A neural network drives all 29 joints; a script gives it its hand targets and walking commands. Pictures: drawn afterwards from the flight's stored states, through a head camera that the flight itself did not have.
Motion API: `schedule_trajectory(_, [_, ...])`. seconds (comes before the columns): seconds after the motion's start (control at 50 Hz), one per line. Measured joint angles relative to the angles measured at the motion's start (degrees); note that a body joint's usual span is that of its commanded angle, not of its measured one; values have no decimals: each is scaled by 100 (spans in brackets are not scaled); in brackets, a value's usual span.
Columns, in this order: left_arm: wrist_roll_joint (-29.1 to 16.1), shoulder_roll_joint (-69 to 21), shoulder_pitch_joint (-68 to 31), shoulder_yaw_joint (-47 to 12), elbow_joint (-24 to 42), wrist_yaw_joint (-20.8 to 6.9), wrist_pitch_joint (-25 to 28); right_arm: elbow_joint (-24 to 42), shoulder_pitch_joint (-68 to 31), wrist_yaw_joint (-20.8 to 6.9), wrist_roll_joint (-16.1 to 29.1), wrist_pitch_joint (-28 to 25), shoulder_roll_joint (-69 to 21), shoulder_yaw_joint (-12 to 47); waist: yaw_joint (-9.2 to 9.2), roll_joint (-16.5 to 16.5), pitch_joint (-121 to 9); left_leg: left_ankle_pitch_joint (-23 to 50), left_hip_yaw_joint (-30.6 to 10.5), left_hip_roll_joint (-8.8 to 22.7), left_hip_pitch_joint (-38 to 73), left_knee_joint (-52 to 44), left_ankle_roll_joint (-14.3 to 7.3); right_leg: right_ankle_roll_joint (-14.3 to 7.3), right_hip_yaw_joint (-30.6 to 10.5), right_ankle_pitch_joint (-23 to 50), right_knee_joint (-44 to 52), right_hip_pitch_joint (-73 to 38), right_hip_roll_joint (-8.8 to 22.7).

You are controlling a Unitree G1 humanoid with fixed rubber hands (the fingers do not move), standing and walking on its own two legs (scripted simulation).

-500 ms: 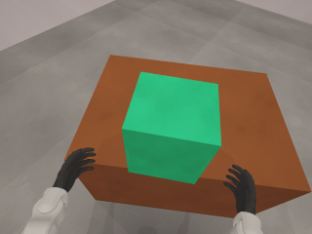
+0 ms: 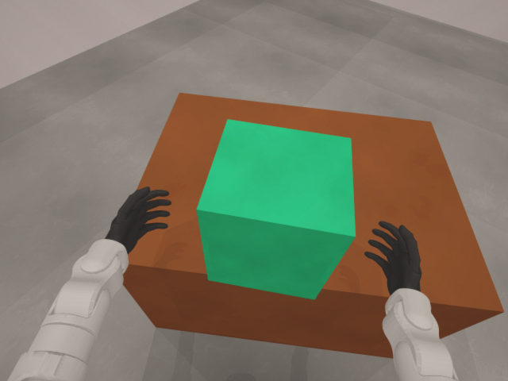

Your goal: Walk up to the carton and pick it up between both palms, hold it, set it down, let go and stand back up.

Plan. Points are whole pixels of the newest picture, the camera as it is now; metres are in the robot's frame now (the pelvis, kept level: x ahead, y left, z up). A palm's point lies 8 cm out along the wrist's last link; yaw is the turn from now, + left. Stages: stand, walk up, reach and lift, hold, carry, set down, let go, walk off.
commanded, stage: reach and lift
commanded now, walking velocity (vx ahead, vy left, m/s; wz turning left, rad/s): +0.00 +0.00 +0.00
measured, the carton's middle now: (273, 215) +0.42 -0.02 -0.05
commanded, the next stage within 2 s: none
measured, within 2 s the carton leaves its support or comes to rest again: neither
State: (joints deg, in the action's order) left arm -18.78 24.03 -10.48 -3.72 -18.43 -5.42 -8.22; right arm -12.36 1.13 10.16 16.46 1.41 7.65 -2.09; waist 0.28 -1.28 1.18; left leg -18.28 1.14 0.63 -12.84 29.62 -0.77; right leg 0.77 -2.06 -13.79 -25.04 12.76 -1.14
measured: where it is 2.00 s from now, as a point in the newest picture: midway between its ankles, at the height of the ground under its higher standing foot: outside the picture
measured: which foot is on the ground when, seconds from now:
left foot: down 0.00-1.00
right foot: down 0.00-1.00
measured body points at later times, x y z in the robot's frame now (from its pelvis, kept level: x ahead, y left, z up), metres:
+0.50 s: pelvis -0.01 +0.00 +0.00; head +0.00 +0.02 +0.45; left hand +0.39 +0.21 +0.09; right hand +0.33 -0.22 +0.08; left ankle -0.03 +0.10 -0.74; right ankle -0.01 -0.14 -0.74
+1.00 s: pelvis -0.02 +0.00 +0.00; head -0.02 +0.02 +0.45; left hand +0.42 +0.22 +0.11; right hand +0.36 -0.22 +0.09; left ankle -0.03 +0.10 -0.74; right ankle -0.01 -0.14 -0.74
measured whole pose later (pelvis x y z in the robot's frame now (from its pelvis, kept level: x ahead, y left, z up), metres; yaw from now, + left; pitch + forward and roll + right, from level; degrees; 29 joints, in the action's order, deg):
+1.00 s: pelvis -0.02 +0.00 +0.00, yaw +0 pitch +0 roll -1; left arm -18.8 25.2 -48.3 -5.0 -63.6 -4.9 -6.8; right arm -42.9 -34.2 10.5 16.2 11.0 9.7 -5.4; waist 4.7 -1.3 -1.4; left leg -17.1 1.1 0.6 -12.8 29.6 -0.8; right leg 0.8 -2.1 -12.6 -25.0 12.8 -1.1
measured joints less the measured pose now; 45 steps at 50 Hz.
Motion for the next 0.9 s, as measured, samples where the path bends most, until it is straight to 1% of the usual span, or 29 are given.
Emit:
schedule_trajectory(0.16, [0,81,-732,14,-536,20,-337,-96,-649,28,12,463,11,-152,98,0,0,60,0,0,0,0,0,0,0,63,0,0,0])
schedule_trajectory(0.26, [0,81,-1239,15,-1005,29,-408,-310,-1124,30,14,700,75,-238,151,0,-2,94,0,0,0,-1,0,0,0,96,0,0,0])
schedule_trajectory(0.34, [0,83,-1607,15,-1317,45,-382,-540,-1482,30,14,784,118,-260,179,0,-13,111,0,0,0,-1,0,0,0,113,0,0,0])
schedule_trajectory(0.44, [0,111,-2173,15,-2011,47,-313,-1071,-2030,30,14,945,122,-299,262,1,-40,117,0,0,0,-1,0,0,0,119,0,0,0])
schedule_trajectory(0.62, [0,117,-2859,15,-2742,47,-317,-1515,-2596,30,13,971,167,-331,391,1,-47,116,0,0,0,-2,0,0,0,113,0,0,0])
schedule_trajectory(0.84, [-1,122,-3467,13,-3454,57,-236,-2195,-3179,30,31,991,207,-333,409,1,-181,116,0,0,1,-2,0,0,1,111,0,-1,0])
schedule_trajectory(0.9, [0,122,-3649,7,-3863,58,-135,-2495,-3345,30,17,994,207,-333,422,1,-238,116,0,0,1,-2,0,0,1,114,0,0,0])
